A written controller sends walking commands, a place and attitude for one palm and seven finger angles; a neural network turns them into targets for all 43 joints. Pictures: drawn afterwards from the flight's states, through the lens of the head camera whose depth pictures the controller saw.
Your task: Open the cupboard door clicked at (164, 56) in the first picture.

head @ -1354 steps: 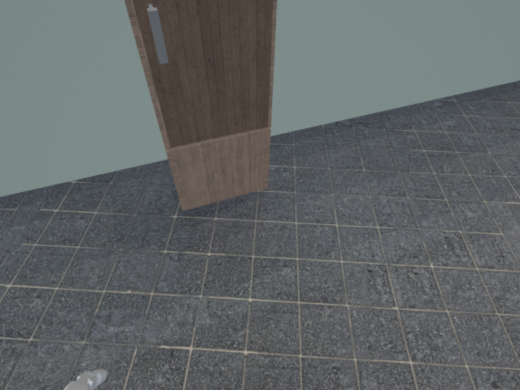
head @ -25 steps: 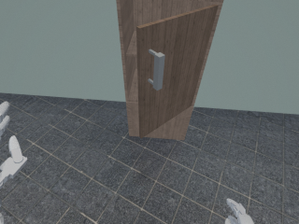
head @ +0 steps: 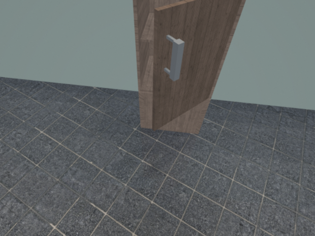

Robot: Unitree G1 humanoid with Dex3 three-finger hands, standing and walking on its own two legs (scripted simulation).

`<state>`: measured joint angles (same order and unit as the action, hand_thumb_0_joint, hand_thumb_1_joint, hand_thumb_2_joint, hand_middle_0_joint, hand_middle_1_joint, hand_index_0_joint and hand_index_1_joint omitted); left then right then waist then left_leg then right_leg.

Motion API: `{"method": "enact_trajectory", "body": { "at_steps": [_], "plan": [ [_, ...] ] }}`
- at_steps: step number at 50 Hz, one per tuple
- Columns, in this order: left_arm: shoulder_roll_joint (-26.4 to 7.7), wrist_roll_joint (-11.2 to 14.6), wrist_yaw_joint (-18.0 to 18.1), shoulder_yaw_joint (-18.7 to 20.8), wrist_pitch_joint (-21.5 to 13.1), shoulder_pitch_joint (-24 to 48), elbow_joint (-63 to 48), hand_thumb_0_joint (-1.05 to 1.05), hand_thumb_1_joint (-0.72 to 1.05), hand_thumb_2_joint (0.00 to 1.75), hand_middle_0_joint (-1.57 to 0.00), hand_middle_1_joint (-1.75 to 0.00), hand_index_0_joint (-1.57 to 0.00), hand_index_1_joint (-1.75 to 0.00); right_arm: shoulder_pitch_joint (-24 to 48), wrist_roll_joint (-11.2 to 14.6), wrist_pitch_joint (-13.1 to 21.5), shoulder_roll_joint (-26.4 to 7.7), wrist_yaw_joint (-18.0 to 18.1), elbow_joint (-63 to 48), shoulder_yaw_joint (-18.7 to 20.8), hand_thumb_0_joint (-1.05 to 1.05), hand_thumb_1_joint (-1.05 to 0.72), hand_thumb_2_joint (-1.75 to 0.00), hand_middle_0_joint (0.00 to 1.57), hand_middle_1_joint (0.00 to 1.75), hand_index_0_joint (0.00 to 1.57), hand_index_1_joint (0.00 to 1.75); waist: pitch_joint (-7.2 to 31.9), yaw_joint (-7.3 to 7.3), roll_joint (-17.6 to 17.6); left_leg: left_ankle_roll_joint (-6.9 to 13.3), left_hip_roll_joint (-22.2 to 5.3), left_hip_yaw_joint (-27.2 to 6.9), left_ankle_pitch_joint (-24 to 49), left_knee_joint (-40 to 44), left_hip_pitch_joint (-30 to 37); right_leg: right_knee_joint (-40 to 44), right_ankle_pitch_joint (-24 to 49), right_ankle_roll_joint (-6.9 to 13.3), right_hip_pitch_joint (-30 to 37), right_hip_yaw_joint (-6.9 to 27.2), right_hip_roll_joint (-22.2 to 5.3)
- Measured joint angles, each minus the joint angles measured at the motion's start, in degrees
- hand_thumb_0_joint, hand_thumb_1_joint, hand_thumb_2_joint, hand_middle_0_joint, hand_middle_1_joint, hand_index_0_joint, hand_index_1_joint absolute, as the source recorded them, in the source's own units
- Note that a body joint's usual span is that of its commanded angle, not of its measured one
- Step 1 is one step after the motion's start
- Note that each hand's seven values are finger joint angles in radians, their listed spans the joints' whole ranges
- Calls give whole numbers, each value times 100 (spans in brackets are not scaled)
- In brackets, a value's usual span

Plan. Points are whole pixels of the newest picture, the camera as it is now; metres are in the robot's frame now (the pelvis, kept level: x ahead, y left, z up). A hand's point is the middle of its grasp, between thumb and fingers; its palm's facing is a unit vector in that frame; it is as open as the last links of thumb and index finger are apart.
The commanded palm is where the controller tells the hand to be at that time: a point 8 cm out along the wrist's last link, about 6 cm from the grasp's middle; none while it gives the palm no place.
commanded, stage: let the arm hang, fingers relaxed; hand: left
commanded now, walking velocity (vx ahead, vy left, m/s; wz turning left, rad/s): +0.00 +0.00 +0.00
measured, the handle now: (172, 58) +0.65 +0.00 +0.09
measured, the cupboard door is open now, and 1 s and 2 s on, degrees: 44 44 44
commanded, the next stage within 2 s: look to check the result in 0.66 s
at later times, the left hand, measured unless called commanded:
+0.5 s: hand out of the picture +0.02 +0.18 -0.17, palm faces +0.01 -0.98 -0.22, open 7.4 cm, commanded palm none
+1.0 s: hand out of the picture +0.03 +0.18 -0.17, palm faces +0.02 -0.97 -0.24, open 7.4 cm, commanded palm none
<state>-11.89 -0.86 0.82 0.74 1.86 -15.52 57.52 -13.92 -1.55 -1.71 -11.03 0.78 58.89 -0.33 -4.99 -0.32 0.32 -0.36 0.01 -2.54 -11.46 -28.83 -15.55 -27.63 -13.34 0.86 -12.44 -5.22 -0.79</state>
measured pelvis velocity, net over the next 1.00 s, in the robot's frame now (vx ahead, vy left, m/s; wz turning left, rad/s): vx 0.01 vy -0.01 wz -0.01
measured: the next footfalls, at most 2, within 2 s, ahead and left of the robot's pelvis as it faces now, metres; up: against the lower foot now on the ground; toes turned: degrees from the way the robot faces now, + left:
none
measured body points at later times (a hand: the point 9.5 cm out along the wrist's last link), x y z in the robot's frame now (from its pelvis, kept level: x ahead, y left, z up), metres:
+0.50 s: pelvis +0.00 +0.00 +0.00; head +0.00 -0.01 +0.45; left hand +0.02 +0.24 -0.15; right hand -0.01 -0.23 -0.16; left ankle +0.05 +0.12 -0.74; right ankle +0.02 -0.11 -0.74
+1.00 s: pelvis +0.01 -0.01 +0.01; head +0.03 -0.02 +0.46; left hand +0.03 +0.23 -0.15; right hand +0.03 -0.24 -0.16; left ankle +0.05 +0.12 -0.74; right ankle +0.02 -0.11 -0.74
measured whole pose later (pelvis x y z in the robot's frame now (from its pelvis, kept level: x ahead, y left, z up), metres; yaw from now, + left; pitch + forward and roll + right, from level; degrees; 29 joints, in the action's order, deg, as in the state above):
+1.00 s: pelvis +0.01 -0.01 +0.01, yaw -1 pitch -2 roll +0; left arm -10.7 -0.6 1.2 1.4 -0.2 -12.7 65.7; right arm -12.5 -1.3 -0.3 -10.1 1.6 65.0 0.5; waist -3.8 0.2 -1.3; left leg -1.2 -0.6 -1.9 -10.0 -23.4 -11.6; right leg -23.9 -12.5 1.6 -9.6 -4.6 -0.2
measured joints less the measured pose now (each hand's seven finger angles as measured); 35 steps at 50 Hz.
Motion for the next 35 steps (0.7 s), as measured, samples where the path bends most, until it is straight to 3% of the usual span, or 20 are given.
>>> {"method": "enact_trajectory", "body": {
  "at_steps": [10, 25, 35],
  "plan": [
    [-66, 1, 12, 62, -55, -209, 751, 0, 92, 89, -20, -30, -20, -30, -83, 19, 31, 107, 20, 372, 72, 0, -91, -90, 20, 30, 20, 30, 81, 7, -285, 29, 22, 83, 171, 256, 116, 155, 137, -13, 41, 80, -25],
    [221, -4, 13, 48, -173, 222, 739, 0, 90, 89, -20, -30, -20, -30, -114, 4, 106, 121, 51, 583, 99, 0, -91, -90, 20, 30, 20, 30, 220, 72, -158, 10, 35, 128, 228, 407, 214, 139, 121, -3, 46, 126, -42],
    [234, 9, 17, 61, -195, 349, 738, 0, 90, 89, -20, -30, -20, -30, -78, 7, 138, 132, 72, 593, 95, 0, -91, -90, 20, 30, 20, 30, 175, 106, -109, -34, -14, 103, 190, 438, 250, 218, 106, 34, 107, 102, 10]
  ]
}}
